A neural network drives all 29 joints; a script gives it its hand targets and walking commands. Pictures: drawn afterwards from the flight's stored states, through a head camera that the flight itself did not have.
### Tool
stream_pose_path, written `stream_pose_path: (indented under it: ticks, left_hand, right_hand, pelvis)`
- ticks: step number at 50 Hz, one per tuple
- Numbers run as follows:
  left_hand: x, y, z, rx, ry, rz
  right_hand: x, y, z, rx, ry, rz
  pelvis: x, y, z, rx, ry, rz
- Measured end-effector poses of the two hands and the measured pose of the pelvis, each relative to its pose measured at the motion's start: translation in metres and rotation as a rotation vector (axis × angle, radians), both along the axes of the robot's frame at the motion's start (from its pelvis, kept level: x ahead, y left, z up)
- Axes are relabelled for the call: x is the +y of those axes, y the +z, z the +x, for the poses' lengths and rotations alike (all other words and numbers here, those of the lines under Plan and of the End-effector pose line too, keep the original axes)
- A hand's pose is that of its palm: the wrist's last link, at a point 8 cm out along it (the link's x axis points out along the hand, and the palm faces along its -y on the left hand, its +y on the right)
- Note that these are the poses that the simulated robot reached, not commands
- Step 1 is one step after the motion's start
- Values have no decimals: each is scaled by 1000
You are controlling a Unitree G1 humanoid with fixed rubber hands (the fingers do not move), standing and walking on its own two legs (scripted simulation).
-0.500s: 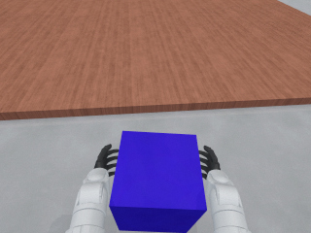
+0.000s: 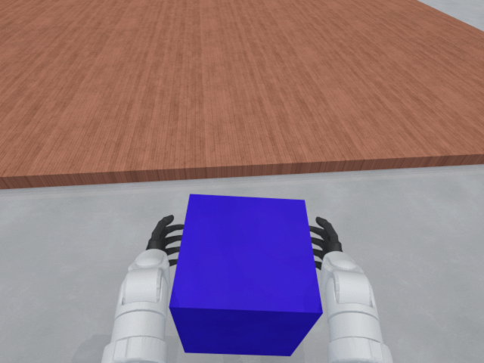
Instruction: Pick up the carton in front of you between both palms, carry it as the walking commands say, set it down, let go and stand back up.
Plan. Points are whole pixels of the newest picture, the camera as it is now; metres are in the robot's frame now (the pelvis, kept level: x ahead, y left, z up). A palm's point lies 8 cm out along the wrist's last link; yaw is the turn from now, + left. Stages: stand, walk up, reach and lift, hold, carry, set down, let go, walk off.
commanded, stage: reach and lift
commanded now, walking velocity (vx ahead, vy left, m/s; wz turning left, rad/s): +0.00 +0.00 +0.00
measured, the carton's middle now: (242, 279) +0.30 +0.00 -0.04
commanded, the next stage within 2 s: hold in 0.56 s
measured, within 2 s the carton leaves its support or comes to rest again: neither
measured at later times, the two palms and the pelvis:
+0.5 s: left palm (157, 252) +0.31 +0.15 +0.04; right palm (331, 254) +0.31 -0.15 +0.04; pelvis +0.02 +0.00 +0.01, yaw +0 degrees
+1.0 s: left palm (154, 255) +0.29 +0.15 +0.05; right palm (336, 257) +0.29 -0.15 +0.06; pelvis +0.00 +0.00 +0.00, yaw +0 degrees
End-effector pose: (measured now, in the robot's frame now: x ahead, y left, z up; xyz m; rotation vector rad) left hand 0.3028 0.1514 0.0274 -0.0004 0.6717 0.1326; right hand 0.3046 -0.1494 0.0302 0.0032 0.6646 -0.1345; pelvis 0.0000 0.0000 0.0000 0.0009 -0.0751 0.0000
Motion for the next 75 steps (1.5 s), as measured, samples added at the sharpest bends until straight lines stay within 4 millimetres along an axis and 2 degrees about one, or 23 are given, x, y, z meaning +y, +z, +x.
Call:
stream_pose_path:
  ticks: [22,30,37,53,75]
  left_hand:
    - [0,9,4,9,-24,32]
    - [-1,14,1,2,-22,31]
    - [-2,28,-5,-25,-22,31]
    - [-1,26,-11,-10,-9,11]
    - [-1,26,-5,-4,-26,28]
  right_hand:
    - [0,9,4,9,24,-31]
    - [-1,13,2,2,25,-29]
    - [-2,27,-5,-26,22,-30]
    - [-1,26,-11,-11,8,-10]
    - [-1,26,-6,-4,19,-29]
  pelvis:
    - [1,6,20,-16,-3,1]
    - [0,6,19,-27,-2,1]
    - [0,8,17,-47,0,1]
    - [0,5,2,-66,0,0]
    - [2,7,14,-59,-4,1]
